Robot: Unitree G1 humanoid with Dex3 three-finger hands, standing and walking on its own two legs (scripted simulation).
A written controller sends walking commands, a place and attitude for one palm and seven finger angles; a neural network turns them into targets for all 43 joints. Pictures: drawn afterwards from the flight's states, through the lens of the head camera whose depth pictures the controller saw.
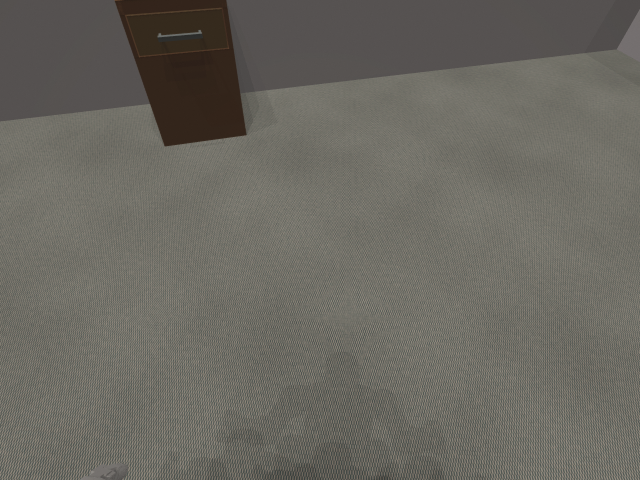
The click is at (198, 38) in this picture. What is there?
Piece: drawer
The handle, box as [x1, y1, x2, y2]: [157, 30, 202, 41]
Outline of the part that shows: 202,36 200,30 198,30 198,32 170,35 161,35 159,33 157,37 159,41 200,38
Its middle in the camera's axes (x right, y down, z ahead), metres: -0.62 -0.88 +1.68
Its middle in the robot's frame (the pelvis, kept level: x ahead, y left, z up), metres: +1.80 +0.70 -0.21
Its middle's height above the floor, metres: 0.56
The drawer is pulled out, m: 0.00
